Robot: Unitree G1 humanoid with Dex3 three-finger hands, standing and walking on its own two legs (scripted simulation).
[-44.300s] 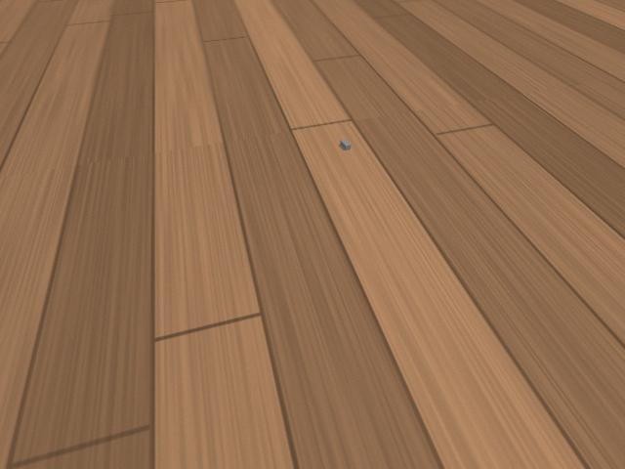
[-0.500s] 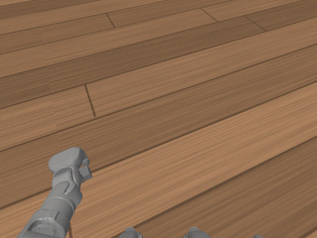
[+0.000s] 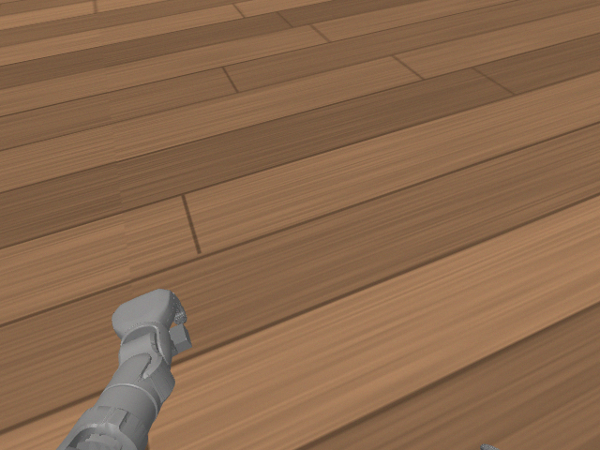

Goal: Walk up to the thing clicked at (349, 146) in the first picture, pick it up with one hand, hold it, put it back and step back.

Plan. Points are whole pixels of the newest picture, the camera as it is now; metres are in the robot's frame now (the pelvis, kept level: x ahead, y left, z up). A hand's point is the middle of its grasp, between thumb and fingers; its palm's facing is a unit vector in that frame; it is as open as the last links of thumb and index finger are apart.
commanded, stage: hold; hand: left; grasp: from above
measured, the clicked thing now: (167, 343) +0.34 +0.24 -0.11
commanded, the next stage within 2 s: go down in 1.14 s
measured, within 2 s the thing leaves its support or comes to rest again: rests again in 1.96 s
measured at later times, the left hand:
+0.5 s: hand (156, 340) +0.31 +0.22 -0.03, palm faces -0.36 -0.19 -0.91, open 6.3 cm
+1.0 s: hand (155, 344) +0.30 +0.22 -0.01, palm faces -0.36 -0.19 -0.91, open 6.4 cm
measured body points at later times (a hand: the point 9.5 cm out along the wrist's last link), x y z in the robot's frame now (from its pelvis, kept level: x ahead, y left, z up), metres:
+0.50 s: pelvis +0.00 +0.00 +0.01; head +0.01 -0.02 +0.46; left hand +0.32 +0.23 +0.02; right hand +0.12 -0.25 -0.11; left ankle +0.01 +0.12 -0.71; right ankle -0.01 -0.13 -0.71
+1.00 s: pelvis -0.01 -0.01 +0.02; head -0.01 -0.03 +0.47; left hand +0.31 +0.22 +0.04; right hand +0.13 -0.25 -0.09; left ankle +0.01 +0.12 -0.71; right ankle -0.01 -0.13 -0.71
